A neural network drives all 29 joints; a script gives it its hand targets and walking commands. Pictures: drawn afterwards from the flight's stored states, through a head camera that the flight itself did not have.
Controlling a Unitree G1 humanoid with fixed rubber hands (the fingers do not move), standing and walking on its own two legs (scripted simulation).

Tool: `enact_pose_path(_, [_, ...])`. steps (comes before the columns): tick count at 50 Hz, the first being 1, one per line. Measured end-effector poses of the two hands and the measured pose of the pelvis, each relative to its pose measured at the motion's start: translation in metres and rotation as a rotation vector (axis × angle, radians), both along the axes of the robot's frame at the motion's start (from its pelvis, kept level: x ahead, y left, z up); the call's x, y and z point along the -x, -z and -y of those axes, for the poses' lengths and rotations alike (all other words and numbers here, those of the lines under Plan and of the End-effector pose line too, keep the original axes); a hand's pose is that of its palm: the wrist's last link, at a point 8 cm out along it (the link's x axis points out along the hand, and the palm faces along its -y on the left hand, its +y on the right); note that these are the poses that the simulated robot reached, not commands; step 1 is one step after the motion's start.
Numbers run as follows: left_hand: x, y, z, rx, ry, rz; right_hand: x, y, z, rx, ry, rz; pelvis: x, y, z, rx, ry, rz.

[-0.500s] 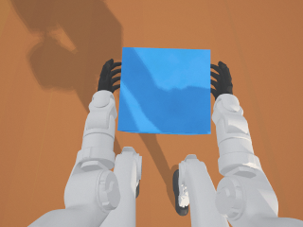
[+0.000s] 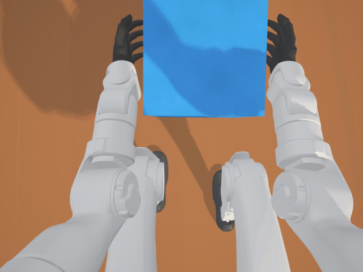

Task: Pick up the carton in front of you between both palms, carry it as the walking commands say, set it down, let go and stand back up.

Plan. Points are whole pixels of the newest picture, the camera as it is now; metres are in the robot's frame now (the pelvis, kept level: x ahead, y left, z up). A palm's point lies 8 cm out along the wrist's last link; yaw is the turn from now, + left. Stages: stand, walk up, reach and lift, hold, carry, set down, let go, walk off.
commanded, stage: set down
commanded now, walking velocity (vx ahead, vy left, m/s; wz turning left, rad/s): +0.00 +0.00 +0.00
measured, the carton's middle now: (199, 72) +0.49 +0.01 -0.20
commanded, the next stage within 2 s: none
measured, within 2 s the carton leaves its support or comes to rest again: rests again in 1.18 s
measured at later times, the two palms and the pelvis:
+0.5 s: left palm (133, 56) +0.52 +0.16 -0.21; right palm (260, 69) +0.51 -0.14 -0.23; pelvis +0.00 -0.01 -0.07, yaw +0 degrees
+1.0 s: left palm (130, 61) +0.51 +0.18 -0.23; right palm (255, 72) +0.51 -0.13 -0.24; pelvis -0.01 +0.00 -0.08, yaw -1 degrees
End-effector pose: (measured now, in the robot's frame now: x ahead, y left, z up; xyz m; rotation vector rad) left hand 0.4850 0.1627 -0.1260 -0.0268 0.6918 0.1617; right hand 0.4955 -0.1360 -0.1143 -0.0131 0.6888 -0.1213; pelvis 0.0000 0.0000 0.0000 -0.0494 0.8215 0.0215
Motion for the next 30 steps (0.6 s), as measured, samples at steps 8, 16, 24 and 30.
enact_pose_path(8, [-0.009,0.051,0.003,-0.019,0.016,-0.026,-0.008,0.054,0.003,0.006,-0.011,-0.023,0.006,0.033,0.004,-0.007,0.007,0.018])
enact_pose_path(16, [-0.032,0.070,-0.003,-0.056,0.031,-0.042,-0.015,0.095,-0.002,-0.006,-0.025,-0.035,0.005,0.057,0.009,-0.019,0.006,0.050])
enact_pose_path(24, [-0.036,0.083,-0.002,-0.057,0.042,-0.055,-0.014,0.112,0.000,-0.012,-0.025,-0.047,0.002,0.069,0.013,-0.023,0.018,0.066])
enact_pose_path(30, [-0.031,0.091,-0.003,-0.055,0.043,-0.069,-0.011,0.118,0.000,-0.008,-0.036,-0.061,0.004,0.074,0.012,-0.024,0.035,0.074])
